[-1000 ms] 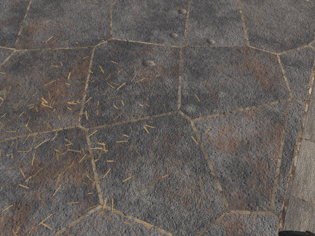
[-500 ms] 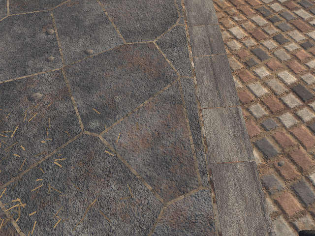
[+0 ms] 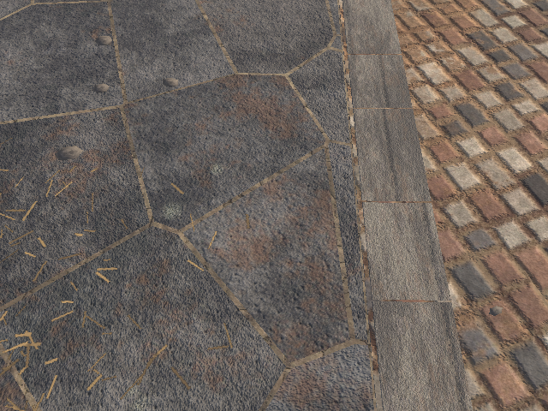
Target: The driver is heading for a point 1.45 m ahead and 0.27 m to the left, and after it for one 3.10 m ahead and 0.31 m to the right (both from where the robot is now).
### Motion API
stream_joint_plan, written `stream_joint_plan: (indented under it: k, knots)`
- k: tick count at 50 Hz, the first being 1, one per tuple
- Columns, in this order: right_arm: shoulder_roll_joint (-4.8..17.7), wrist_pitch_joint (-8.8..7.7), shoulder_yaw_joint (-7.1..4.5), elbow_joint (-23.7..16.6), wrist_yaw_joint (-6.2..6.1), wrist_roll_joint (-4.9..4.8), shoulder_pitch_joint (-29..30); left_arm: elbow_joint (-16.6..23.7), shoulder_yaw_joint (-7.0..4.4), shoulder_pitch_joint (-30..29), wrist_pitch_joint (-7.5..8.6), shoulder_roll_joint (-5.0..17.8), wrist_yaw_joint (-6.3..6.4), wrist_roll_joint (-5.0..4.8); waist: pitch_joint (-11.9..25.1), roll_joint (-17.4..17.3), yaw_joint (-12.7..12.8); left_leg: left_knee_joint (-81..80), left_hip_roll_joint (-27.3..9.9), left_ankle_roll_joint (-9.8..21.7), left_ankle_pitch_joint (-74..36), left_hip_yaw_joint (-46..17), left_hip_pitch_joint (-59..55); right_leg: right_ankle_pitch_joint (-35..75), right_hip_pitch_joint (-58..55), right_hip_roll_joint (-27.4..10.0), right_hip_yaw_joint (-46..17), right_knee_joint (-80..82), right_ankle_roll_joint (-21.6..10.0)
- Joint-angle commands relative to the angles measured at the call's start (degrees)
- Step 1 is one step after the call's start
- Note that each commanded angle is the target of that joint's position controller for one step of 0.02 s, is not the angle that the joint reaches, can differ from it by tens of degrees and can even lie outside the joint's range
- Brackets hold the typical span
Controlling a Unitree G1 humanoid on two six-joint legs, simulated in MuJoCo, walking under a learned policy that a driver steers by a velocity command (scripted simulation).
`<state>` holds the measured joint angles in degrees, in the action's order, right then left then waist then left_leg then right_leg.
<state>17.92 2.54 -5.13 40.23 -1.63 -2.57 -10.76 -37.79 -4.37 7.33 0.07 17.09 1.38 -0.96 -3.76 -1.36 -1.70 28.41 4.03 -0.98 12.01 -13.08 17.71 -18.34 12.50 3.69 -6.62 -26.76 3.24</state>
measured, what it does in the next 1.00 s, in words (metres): walks ahead, turning left: left foot, then right foot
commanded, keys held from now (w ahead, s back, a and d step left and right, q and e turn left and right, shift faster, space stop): w+q+shift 0.42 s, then w+shift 0.12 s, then w+e+shift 0.46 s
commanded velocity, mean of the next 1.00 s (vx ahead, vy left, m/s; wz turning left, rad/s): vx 0.78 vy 0.00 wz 0.29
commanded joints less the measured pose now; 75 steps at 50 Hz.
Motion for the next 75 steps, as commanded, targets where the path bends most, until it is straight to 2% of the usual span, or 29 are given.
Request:
stream_joint_plan:
  k: [1,2,6,10,11,15,21,25,26,28,31,34,39,45,48,49,50,51,52,53,54,58,65,68,69,70,71,73,75]
  knots:
    - [3.7,-0.19,-1.07,-7.1,-0.70,-0.12,5.2,0.9,-3.54,10.2,0.94,10.9,0.03,0.71,11.5,8.4,4.8,9.5,-0.2,2.9,20.3,-2.8,16.6,-7.9,-20.0,-15.4,-15.4,12.4,-8.9]
    - [4.9,-1.33,-1.09,-8.5,-0.21,0.10,5.2,1.4,-3.81,9.4,1.60,12.7,-0.59,2.69,6.9,15.6,4.8,21.5,-0.2,1.9,20.2,2.1,25.8,-20.3,-15.6,-25.4,-28.9,17.7,-14.8]
    - [6.6,-3.13,-1.55,-5.6,1.60,1.11,2.4,2.7,-1.70,5.4,4.26,7.1,1.09,0.55,1.6,8.2,3.8,37.5,-7.5,-0.4,5.2,5.7,33.9,-14.0,-17.1,-20.0,-14.1,18.0,-10.1]
    - [5.0,-4.13,-0.55,-7.8,2.80,0.31,4.7,1.2,-1.31,11.9,5.73,7.1,0.43,1.63,-0.7,7.3,6.3,43.3,-9.6,-1.6,-2.9,7.9,38.2,-7.7,-16.2,-18.5,-4.3,19.2,-10.0]
    - [5.6,-1.51,-0.70,-7.7,5.45,7.45,8.3,-1.2,-0.98,16.0,5.06,7.9,-0.80,4.08,-2.5,2.4,6.5,43.6,-7.1,-1.1,-2.0,9.8,35.8,-8.7,-11.2,-18.5,-1.7,20.9,-9.1]
    - [5.0,-0.28,-0.57,-8.3,8.08,4.86,9.5,-2.4,-0.70,16.4,5.64,7.0,-1.06,3.62,-5.4,7.9,5.8,39.5,-8.1,0.0,-6.7,10.4,37.1,-5.1,-11.0,-18.9,5.9,22.1,-8.0]
    - [2.2,-0.98,1.82,-12.2,9.05,5.02,20.5,-7.8,-0.47,22.4,5.48,6.7,-0.15,3.88,-9.1,7.2,8.3,23.9,-9.2,6.3,-0.1,19.5,36.2,10.5,-20.9,-21.1,16.7,22.3,-8.0]
    - [4.0,-1.83,1.03,-7.6,6.32,4.97,2.1,-10.4,-0.52,22.3,4.16,11.7,0.19,3.38,4.9,10.1,-3.3,15.8,3.6,13.4,11.2,25.2,0.1,76.8,-16.4,-22.6,21.7,-5.2,-8.5]
    - [6.6,-2.54,-0.55,-2.9,5.38,5.19,-12.0,-9.7,-0.37,19.8,4.13,12.5,-0.08,2.63,11.6,8.6,-10.5,8.4,4.0,14.9,5.4,20.6,-19.5,71.0,-6.9,-21.1,22.3,-21.4,-7.8]
    - [17.5,-2.72,-3.27,-2.3,3.74,4.79,-15.3,-3.3,1.76,20.3,5.57,4.6,-2.14,1.20,27.5,-9.0,-5.8,-8.6,-23.7,18.7,34.8,-32.8,-45.9,-8.6,27.2,-6.5,10.7,-58.4,-4.8]
    - [9.7,-4.52,-1.33,1.4,2.20,6.01,-10.8,-3.7,1.80,12.0,5.68,4.5,-1.85,0.40,6.6,4.5,-2.6,-12.4,-20.4,12.7,8.8,-10.9,-21.2,4.8,29.0,-11.4,2.9,-55.2,-6.8]
    - [3.1,-7.24,1.01,2.6,2.44,4.54,-6.5,-8.5,1.85,18.7,2.00,2.0,-3.31,1.52,1.5,-0.4,3.4,-17.1,-15.1,6.7,1.0,3.3,-8.1,7.8,20.8,-13.0,0.4,-48.4,-6.3]
    - [1.1,-9.72,1.92,5.7,3.49,3.76,-9.5,-6.7,1.95,7.2,0.99,0.0,-4.28,0.45,-6.0,-3.7,2.1,-22.3,-8.9,-0.3,-26.4,21.2,-7.0,18.6,27.4,-8.8,6.3,-37.2,-7.0]
    - [4.2,-10.00,2.73,7.1,0.09,3.44,-9.7,-5.1,3.04,2.9,1.74,1.1,-5.40,0.93,-0.8,-3.4,4.9,-17.1,-11.3,-2.3,-72.8,28.9,-19.1,25.9,17.8,-1.5,19.3,-17.4,-11.0]
    - [9.6,-8.11,1.20,5.2,-2.51,4.22,-3.7,-10.4,0.55,22.6,-0.02,7.8,-4.69,1.52,9.0,-5.7,16.6,8.3,-15.0,-2.7,-89.5,27.5,-19.6,19.0,-3.9,2.9,18.4,-16.1,-14.0]
    - [11.1,-7.15,0.51,3.3,-2.54,4.54,3.0,-14.2,-1.26,37.0,-0.31,10.8,-3.94,1.50,12.1,-3.8,24.7,31.0,-14.1,-2.0,-80.5,26.1,-11.0,16.7,-16.6,-0.1,11.5,-12.7,-18.9]
    - [7.1,-6.47,1.09,3.0,-0.95,4.17,7.7,-16.7,-1.91,40.2,-0.05,10.7,-2.89,-0.13,8.9,7.7,25.3,59.6,-3.3,-0.2,-20.2,26.7,1.6,19.0,-23.1,-3.4,6.8,-4.3,-22.5]
    - [-2.1,-7.65,3.94,-1.6,0.14,5.51,9.4,-16.8,-1.65,31.8,-0.23,10.6,-2.57,0.21,1.8,17.7,15.5,77.0,3.2,-0.1,15.9,19.3,22.4,28.1,-22.2,-3.7,-3.2,-12.7,-24.0]
    - [-4.2,-8.59,5.45,-6.3,0.99,4.16,0.6,-13.3,-1.22,24.8,0.36,11.0,-2.14,1.56,9.7,14.9,6.1,78.5,1.4,-0.7,17.6,7.9,34.4,16.8,-29.1,-11.4,-26.0,-4.6,-32.3]
    - [-0.9,-10.15,6.01,-6.9,1.86,5.59,-0.7,-10.9,-1.38,21.7,0.50,9.4,-1.42,2.05,10.0,7.1,5.3,70.2,-1.3,1.0,14.3,3.6,35.7,-8.6,-25.0,-17.3,-40.1,11.0,-32.2]
    - [2.9,-10.42,5.30,-5.4,2.21,6.02,0.5,-10.4,-0.90,18.2,0.83,6.5,-1.15,2.73,2.7,-3.3,2.5,62.6,-4.3,1.4,9.7,4.6,33.0,-16.1,-14.1,-16.5,-38.6,16.3,-28.8]
    - [3.0,-6.16,6.29,-6.7,2.25,7.40,6.3,-9.6,-0.64,14.3,4.62,8.2,-1.12,1.82,-5.9,-5.7,-1.1,37.1,-9.8,-3.1,4.7,9.0,17.6,-4.0,13.4,-6.5,-22.5,19.9,-24.4]
    - [1.5,-6.69,6.82,-11.1,2.23,3.62,16.3,-9.7,-2.98,18.0,4.97,10.5,-2.62,0.84,1.3,4.2,7.6,3.0,-5.6,-2.2,-15.4,12.6,3.6,23.7,1.5,-3.3,-15.9,12.3,-16.5]
    - [7.7,-7.76,3.74,-6.9,0.79,3.80,0.3,-8.6,-3.81,14.5,5.00,13.8,-2.50,1.52,12.0,3.5,-1.6,0.0,-2.9,-0.3,-4.6,12.2,-14.5,39.1,-3.0,-2.1,-15.0,-8.9,-12.5]
    - [11.2,-8.16,1.98,-4.0,-0.18,4.54,-12.9,-7.3,-3.45,10.8,5.64,12.4,-2.56,1.56,18.1,2.4,-8.7,3.2,-7.9,1.0,2.3,8.6,-29.0,33.5,5.4,0.1,-12.8,-24.5,-11.3]
    - [15.7,-8.31,0.40,-2.1,-1.04,6.74,-23.4,-4.3,-0.93,9.2,6.32,2.9,-2.14,1.09,24.5,-10.9,-10.6,-1.4,-24.0,2.5,26.6,-10.5,-41.9,-2.6,19.3,4.5,-7.3,-43.9,-11.2]
    - [18.8,-7.61,-0.46,-2.9,-0.41,6.96,-15.5,-0.6,0.82,15.3,6.02,0.4,-2.43,-0.96,26.8,-26.3,-2.0,-16.1,-32.8,7.4,37.0,-42.1,-41.5,-10.6,31.6,4.6,-2.4,-53.9,-10.4]
    - [6.8,-6.78,1.32,-4.7,0.29,5.98,-5.0,-2.7,0.25,8.2,3.77,5.9,-2.44,2.00,10.9,-5.9,-1.7,-14.5,-26.5,7.3,32.7,-22.2,-26.0,1.1,35.1,-3.6,1.6,-53.9,-10.1]
    - [4.0,-6.97,2.13,-1.0,0.47,5.86,-8.1,-1.2,0.39,3.7,2.53,4.6,-4.30,3.21,5.9,-2.8,-1.0,-14.5,-21.7,5.6,13.0,-6.3,-18.6,2.8,33.2,-6.9,1.7,-50.6,-9.2]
